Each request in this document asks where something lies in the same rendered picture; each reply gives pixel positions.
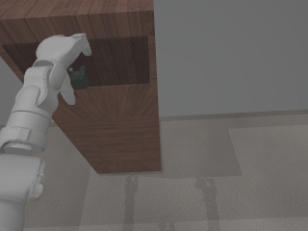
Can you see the robot left forearm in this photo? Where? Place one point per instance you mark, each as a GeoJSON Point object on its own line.
{"type": "Point", "coordinates": [26, 129]}

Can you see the drawer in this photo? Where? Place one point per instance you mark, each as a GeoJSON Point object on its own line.
{"type": "Point", "coordinates": [113, 61]}

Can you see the robot left hand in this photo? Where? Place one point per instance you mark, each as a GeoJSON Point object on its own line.
{"type": "Point", "coordinates": [65, 50]}

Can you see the robot left upper arm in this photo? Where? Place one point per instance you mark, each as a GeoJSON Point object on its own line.
{"type": "Point", "coordinates": [21, 181]}

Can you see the handle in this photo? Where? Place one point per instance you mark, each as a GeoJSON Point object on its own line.
{"type": "Point", "coordinates": [79, 79]}

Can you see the cabinet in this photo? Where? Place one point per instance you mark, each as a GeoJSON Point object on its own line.
{"type": "Point", "coordinates": [116, 128]}

